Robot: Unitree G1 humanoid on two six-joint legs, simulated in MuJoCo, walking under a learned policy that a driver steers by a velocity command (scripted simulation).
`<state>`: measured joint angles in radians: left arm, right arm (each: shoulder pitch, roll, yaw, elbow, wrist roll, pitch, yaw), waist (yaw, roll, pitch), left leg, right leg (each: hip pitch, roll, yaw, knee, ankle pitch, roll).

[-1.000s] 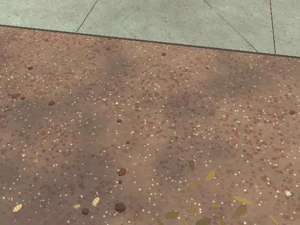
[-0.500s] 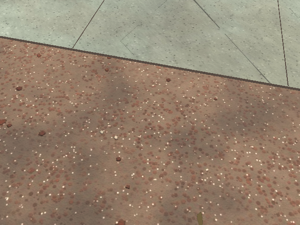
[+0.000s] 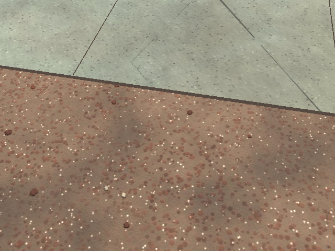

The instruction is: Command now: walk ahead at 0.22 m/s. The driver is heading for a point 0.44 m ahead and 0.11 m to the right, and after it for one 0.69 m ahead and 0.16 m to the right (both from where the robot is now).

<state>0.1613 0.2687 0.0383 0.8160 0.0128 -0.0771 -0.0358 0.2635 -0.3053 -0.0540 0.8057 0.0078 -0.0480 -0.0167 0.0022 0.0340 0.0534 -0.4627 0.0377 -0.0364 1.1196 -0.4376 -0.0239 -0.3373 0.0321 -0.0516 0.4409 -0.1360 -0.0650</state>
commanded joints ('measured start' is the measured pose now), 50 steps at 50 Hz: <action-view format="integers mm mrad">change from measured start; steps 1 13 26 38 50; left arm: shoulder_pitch -36 21 15 -70 312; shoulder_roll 102 73 98 72 233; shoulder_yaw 19 -5 1 14 73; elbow -31 76 152 67 108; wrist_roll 12 4 -9 -37 -17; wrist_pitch -19 30 81 74 32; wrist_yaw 5 27 54 54 12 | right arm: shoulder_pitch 103 -61 -142 -18 -289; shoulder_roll -40 -108 -60 -161 19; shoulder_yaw -15 -28 -18 -69 -11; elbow -33 -45 53 116 -23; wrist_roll -7 -31 -11 1 9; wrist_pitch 22 39 31 20 -26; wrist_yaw -14 -21 -7 -41 10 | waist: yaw -54 -4 14 -61 104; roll -121 -22 -9 170 -353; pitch -153 -123 -119 0 -33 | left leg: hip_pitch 35 361 339 360 -460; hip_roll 57 105 40 345 -58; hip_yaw -27 -80 -37 -417 30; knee -116 -718 -639 -932 124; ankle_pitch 79 656 636 -378 -172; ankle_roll -21 52 74 265 14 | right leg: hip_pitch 105 64 154 -236 367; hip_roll -259 -131 -76 -41 -381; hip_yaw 173 111 53 27 882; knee -157 -45 -24 436 -312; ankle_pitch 701 27 87 -409 -649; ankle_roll -188 -22 45 -1 -291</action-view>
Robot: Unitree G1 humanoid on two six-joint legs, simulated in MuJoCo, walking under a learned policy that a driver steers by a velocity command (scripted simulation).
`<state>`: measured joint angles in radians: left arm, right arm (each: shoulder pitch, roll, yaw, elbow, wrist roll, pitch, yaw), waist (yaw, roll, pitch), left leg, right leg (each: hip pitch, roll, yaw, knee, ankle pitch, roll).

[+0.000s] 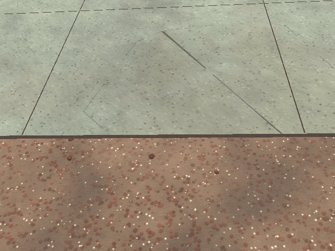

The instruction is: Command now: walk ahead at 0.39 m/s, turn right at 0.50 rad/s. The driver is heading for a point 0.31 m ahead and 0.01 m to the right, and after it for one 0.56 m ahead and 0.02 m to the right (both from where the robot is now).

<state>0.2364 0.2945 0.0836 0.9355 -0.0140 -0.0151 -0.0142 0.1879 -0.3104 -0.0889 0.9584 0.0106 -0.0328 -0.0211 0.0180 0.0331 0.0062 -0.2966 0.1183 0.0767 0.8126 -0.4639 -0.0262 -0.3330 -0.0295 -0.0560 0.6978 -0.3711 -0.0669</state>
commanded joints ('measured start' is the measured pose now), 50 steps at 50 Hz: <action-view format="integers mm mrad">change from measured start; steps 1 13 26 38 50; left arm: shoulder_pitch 189 266 246 -32 -160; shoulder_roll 210 67 75 7 63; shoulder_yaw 29 -7 -6 -18 -20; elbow -21 -11 -31 -111 -105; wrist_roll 16 5 -23 11 32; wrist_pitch -59 -65 -80 -45 -12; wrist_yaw -16 47 20 28 26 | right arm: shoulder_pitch -258 -388 127 -25 89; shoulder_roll -26 11 -93 -103 -29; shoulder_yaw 17 25 -7 16 51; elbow -200 -190 -75 -15 58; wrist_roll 50 7 13 -12 -15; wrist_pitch -66 -83 -80 -56 40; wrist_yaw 17 50 54 21 -15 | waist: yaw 68 73 -136 -16 -75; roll -234 -142 143 43 -178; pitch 75 66 -299 -88 -130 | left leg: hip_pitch -711 -360 696 69 12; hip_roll -74 -101 246 49 -72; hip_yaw -156 -73 -753 -96 -101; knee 482 -256 -508 -576 -217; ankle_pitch -69 589 128 916 75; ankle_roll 45 9 361 237 -1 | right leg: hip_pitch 330 302 -363 -10 146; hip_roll -387 -128 59 -26 -213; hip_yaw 967 263 254 77 349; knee -632 -545 716 -21 -343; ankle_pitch -521 381 -154 352 412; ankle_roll -310 -93 32 91 -114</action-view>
